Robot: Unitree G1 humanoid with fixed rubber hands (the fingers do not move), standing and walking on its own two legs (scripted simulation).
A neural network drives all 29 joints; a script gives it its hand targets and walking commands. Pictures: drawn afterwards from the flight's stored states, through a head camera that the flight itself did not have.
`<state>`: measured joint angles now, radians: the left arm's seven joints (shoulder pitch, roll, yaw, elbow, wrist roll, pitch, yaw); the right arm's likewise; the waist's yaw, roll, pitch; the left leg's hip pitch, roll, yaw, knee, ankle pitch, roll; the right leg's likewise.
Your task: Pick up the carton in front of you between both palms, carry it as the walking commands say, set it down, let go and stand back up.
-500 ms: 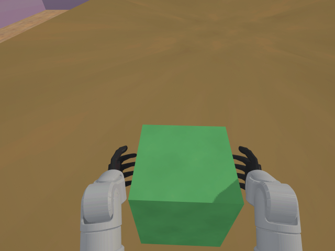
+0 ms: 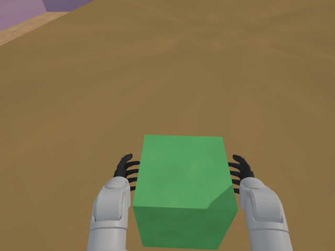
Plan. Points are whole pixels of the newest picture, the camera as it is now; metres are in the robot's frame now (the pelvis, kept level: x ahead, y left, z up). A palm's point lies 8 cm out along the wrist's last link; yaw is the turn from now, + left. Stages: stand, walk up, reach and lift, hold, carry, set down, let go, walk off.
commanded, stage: carry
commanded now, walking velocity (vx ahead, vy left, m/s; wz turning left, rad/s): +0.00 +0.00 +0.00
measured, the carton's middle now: (181, 193) +0.30 +0.00 -0.04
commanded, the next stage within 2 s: hold in 0.66 s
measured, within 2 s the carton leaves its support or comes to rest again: neither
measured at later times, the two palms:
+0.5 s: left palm (122, 181) +0.29 +0.15 +0.04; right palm (243, 182) +0.29 -0.15 +0.04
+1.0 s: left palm (111, 191) +0.26 +0.17 +0.05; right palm (236, 186) +0.27 -0.13 +0.04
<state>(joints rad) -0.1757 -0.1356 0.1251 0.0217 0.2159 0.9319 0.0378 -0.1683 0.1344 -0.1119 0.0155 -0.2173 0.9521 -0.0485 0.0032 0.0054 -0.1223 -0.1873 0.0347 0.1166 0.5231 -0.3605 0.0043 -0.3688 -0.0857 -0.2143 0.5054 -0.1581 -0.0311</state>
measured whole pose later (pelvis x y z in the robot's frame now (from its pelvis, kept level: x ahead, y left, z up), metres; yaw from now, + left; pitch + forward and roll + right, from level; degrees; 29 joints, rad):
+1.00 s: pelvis -0.02 +0.00 +0.01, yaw +4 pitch -7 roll +0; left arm -0.27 -0.15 0.23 0.28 0.26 0.65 0.00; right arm -0.25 0.15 -0.17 0.21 -0.29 0.72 -0.04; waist 0.00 0.05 0.07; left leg -0.01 0.00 0.01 0.41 -0.27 0.01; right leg -0.14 -0.04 -0.11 0.35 -0.08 -0.01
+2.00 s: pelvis -0.03 -0.01 -0.01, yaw +5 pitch +3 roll +0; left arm -0.60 -0.24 0.53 0.55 0.46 0.38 -0.01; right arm -0.59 0.17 -0.50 0.51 -0.46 0.44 0.06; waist -0.04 0.07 0.15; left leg -0.34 -0.01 -0.03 0.64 -0.34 0.00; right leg -0.47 -0.03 -0.06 0.57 -0.15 -0.02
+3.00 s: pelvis -0.09 -0.02 -0.25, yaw +11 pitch +48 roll +3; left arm -1.19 0.05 0.42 0.76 0.22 0.31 0.03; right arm -1.06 0.04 -0.53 0.53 -0.28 0.38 -0.07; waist -0.09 0.09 -0.08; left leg -1.92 -0.08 -0.02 1.68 -0.60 -0.03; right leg -2.06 -0.03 0.04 1.57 -0.35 0.01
